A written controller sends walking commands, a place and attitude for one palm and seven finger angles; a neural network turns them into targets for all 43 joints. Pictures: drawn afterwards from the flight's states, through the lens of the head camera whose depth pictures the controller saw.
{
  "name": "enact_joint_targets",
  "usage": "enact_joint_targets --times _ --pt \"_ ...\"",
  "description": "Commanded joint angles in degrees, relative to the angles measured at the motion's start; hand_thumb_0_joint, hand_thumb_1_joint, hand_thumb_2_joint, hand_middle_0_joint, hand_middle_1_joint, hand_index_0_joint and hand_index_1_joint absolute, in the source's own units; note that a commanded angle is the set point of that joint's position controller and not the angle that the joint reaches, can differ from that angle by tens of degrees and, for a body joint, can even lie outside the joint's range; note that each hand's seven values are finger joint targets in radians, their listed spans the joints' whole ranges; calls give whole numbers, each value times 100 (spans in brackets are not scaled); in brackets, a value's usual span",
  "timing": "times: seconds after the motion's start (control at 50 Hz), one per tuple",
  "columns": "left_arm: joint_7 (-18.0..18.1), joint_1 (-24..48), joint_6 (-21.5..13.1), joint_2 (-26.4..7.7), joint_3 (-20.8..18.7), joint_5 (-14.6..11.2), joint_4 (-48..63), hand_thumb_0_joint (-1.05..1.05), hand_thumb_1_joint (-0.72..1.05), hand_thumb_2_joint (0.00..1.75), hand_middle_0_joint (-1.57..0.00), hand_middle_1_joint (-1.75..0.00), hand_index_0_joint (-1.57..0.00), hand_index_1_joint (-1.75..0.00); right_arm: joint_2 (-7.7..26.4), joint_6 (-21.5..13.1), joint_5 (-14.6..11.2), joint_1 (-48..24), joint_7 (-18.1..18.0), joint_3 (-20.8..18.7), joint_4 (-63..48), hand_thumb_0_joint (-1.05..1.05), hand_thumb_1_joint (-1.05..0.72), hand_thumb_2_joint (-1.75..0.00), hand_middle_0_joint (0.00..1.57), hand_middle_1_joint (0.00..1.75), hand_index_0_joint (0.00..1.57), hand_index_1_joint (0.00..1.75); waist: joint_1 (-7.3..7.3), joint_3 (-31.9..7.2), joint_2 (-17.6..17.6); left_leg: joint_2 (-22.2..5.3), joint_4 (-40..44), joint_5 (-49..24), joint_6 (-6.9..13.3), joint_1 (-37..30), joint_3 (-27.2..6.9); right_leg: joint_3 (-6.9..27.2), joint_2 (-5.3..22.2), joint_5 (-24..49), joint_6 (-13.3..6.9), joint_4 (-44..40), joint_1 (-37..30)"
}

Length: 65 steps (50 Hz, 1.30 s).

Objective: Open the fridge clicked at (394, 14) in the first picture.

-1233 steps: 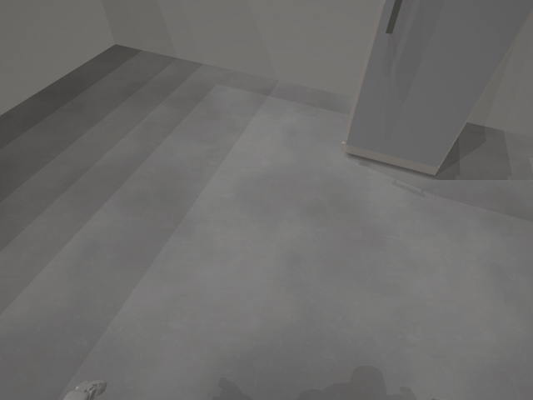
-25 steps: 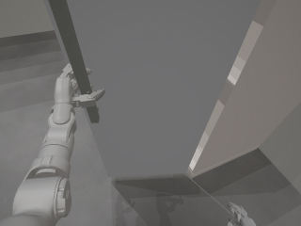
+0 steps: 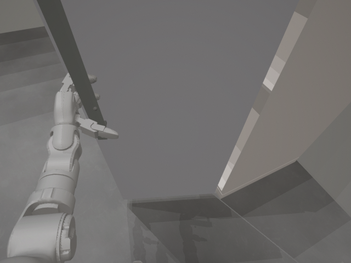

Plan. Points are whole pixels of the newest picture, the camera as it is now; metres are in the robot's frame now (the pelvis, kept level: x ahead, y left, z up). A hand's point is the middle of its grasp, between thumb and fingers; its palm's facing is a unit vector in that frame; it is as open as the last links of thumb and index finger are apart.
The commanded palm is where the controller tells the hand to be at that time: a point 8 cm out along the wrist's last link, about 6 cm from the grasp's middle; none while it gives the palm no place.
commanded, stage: slip the hand off the handle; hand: left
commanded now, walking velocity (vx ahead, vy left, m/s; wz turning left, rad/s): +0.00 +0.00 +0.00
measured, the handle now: (82, 72) +0.48 +0.21 +0.18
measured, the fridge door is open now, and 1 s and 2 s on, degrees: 69 68 68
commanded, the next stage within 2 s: draw the hand back to the body in 1.22 s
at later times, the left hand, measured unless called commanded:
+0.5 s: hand (60, 114) +0.42 +0.26 +0.11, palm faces +0.21 -0.96 -0.16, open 14.6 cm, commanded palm +0.38 +0.31 +0.12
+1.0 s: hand (49, 146) +0.33 +0.26 +0.11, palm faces +0.22 -0.97 -0.15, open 14.6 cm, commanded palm +0.29 +0.30 +0.12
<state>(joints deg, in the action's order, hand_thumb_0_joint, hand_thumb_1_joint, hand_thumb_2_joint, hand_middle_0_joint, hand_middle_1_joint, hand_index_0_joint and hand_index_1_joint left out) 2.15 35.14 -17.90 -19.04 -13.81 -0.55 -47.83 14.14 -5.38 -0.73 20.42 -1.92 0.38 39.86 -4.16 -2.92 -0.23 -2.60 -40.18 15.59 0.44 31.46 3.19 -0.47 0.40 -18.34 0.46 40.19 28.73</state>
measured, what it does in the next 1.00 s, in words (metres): stands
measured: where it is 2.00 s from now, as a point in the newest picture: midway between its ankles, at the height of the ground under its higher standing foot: outside the picture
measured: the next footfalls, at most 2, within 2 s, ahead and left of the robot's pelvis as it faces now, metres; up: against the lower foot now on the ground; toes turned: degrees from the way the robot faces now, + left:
none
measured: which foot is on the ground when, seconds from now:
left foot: down 0.00-1.00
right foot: down 0.00-1.00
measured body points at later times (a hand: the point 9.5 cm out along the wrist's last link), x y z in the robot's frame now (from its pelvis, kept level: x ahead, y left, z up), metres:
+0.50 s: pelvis +0.02 +0.01 +0.00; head +0.06 +0.02 +0.45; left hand +0.40 +0.31 +0.12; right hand +0.14 -0.25 -0.10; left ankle +0.05 +0.12 -0.72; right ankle +0.02 -0.13 -0.72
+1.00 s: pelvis +0.02 +0.01 +0.00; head +0.03 +0.01 +0.45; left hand +0.31 +0.31 +0.12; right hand +0.18 -0.23 -0.09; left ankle +0.05 +0.12 -0.72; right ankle +0.02 -0.13 -0.72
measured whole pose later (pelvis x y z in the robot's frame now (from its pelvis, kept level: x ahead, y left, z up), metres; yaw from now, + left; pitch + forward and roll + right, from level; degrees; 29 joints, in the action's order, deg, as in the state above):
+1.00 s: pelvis +0.02 +0.01 +0.00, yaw +2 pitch +4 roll -1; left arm -7.8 8.5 -12.0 -19.2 -15.8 -8.8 -18.1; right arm 14.1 -5.6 -2.3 14.8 -3.3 1.3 35.6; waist 1.4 -4.1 -1.1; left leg -1.7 -42.1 18.2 0.9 28.5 1.6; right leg -2.0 1.2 -20.6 1.0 40.2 24.1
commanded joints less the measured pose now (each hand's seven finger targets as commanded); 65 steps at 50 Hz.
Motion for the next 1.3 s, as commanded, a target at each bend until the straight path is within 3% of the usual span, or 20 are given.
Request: enact_joint_targets --times 0.0,0.02,0.08,0.22,0.24,0.36,0.44,0.5,0.62,0.66,0.74,0.8,0.84,0.9,0.92,1.06,1.12,1.2,1.26,1.28 --pt "100 2212 -301 -1707 -626 -39 1324 0 -55 20 -25 -115 -25 -115 922 -97 15 13 -96 -331 -761 0 -90 -90 20 30 20 30 224 -1900 -20 206 428 -495 152 -1107 -178 -12 -137 806 -113 -611 -503" --pt "75 2168 -312 -1890 -768 -25 1436 0 -55 20 -25 -115 -25 -115 932 -69 20 19 -107 -334 -782 0 -90 -90 20 30 20 30 271 -1975 -128 209 392 -662 155 -1165 -183 -8 -137 977 -139 -569 -596" --pt "-101 1778 -265 -1785 -745 -124 1618 0 -55 20 -25 -115 -25 -115 884 0 -14 -53 -108 -323 -878 0 -90 -90 20 30 20 30 308 -1998 -24 206 362 -1007 158 -1212 -137 -13 -145 1410 -130 -542 -752" --pt "-609 1918 -209 -1219 -143 -351 2055 0 -55 20 -25 -115 -25 -115 908 1 -96 -114 -154 -341 -885 0 -90 -90 20 30 20 30 33 -1733 -326 162 270 -1141 158 -1670 -265 -99 -204 1301 -153 -594 -222" --pt "-637 1918 -195 -1506 -398 -393 1978 0 -55 20 -25 -115 -25 -115 951 7 -97 -75 -171 -353 -821 0 -90 -90 20 30 20 30 97 -1797 -257 150 284 -1110 139 -1670 -314 -107 -194 1270 -157 -590 -245" --pt "-848 1956 -157 -1605 -393 -437 1886 0 -55 20 -25 -115 -25 -115 967 19 -113 -128 -202 -302 -809 0 -90 -90 20 30 20 30 96 -1725 -306 168 279 -1055 119 -1618 -429 -146 -191 1145 -177 -533 -141" --pt "-910 1718 -205 -1915 -732 -467 2084 0 -55 20 -25 -115 -25 -115 989 29 -84 -84 -182 -319 -854 0 -90 -90 20 30 20 30 236 -2140 -534 161 185 -1552 91 -1837 -462 -169 -205 1442 -202 -392 -244" --pt "-996 1453 -151 -2033 -872 -524 1901 0 -55 20 -25 -115 -25 -115 993 61 -103 -119 -183 -297 -894 0 -90 -90 20 30 20 30 270 -1858 -350 157 231 -1381 95 -1552 -433 -175 -218 1367 -193 -418 -285" --pt "-1197 227 -28 -1692 -820 -776 2777 0 -55 20 -25 -115 -25 -115 961 20 -121 -211 -100 -327 -1188 0 -90 -90 20 30 20 30 498 -2123 -412 165 172 -1947 116 -1657 -379 -199 -250 1785 -200 -313 -602" --pt "-1190 -32 40 -1685 -890 -861 3013 0 -55 20 -25 -115 -25 -115 950 10 -139 -287 -90 -317 -1212 0 -90 -90 20 30 20 30 507 -1902 -223 158 242 -1722 120 -1501 -364 -221 -256 1707 -180 -330 -603" --pt "-1083 -373 104 -1579 -856 -906 3720 0 -55 20 -25 -115 -25 -115 908 -75 -148 -471 -110 -302 -1282 0 -90 -90 20 30 20 30 533 -1809 -419 182 309 -1399 122 -1504 -356 -223 -251 1447 -182 -347 -574" --pt "-981 -339 142 -1329 -597 -867 4091 0 -55 20 -25 -115 -25 -115 873 -163 -150 -596 -152 -278 -1261 0 -90 -90 20 30 20 30 433 -1557 -465 166 385 -1018 111 -1556 -414 -253 -256 1071 -181 -415 -374" --pt "-924 -401 161 -1494 -727 -845 4142 0 -55 20 -25 -115 -25 -115 895 -203 -137 -640 -201 -261 -1214 0 -90 -90 20 30 20 30 443 -1534 -402 186 409 -811 119 -1468 -415 -216 -235 944 -182 -453 -435" --pt "-944 -792 167 -1243 -574 -890 4350 0 -55 20 -25 -115 -25 -115 827 -296 -144 -779 -224 -237 -1236 0 -90 -90 20 30 20 30 507 -1515 -441 198 451 -746 112 -1540 -394 -221 -227 895 -184 -494 -489" --pt "-945 -932 171 -1375 -693 -905 4383 0 -55 20 -25 -115 -25 -115 841 -311 -136 -759 -233 -232 -1222 0 -90 -90 20 30 20 30 521 -1533 -338 198 440 -730 122 -1494 -394 -215 -229 895 -183 -507 -571" --pt "-981 -1309 333 -966 -345 -961 4660 0 -55 20 -25 -115 -25 -115 752 -473 -181 -1033 -277 -138 -1320 0 -90 -90 20 30 20 30 535 -1074 -318 212 646 -120 111 -1383 -428 -221 -189 380 -168 -675 -489" --pt "-956 -1464 390 -1103 -465 -965 4544 0 -55 20 -25 -115 -25 -115 779 -521 -167 -1040 -318 -111 -1278 0 -90 -90 20 30 20 30 532 -825 -47 223 687 218 130 -1236 -428 -175 -178 70 -141 -813 -460" --pt "-974 -1588 296 -1029 -417 -966 5025 0 -55 20 -25 -115 -25 -115 715 -624 -152 -1149 -331 -89 -1322 0 -90 -90 20 30 20 30 599 -1108 -419 262 669 1 126 -1420 -388 -140 -153 234 -168 -778 -637" --pt "-967 -1566 238 -1127 -475 -983 5144 0 -55 20 -25 -115 -25 -115 718 -695 -142 -1134 -337 -81 -1257 0 -90 -90 20 30 20 30 557 -1080 -422 256 629 -97 130 -1415 -380 -129 -141 343 -148 -780 -632" --pt "-976 -1591 244 -1145 -524 -1022 4963 0 -55 20 -25 -115 -25 -115 718 -707 -143 -1126 -352 -68 -1218 0 -90 -90 20 30 20 30 552 -921 -225 253 653 15 128 -1313 -384 -122 -140 229 -134 -832 -612"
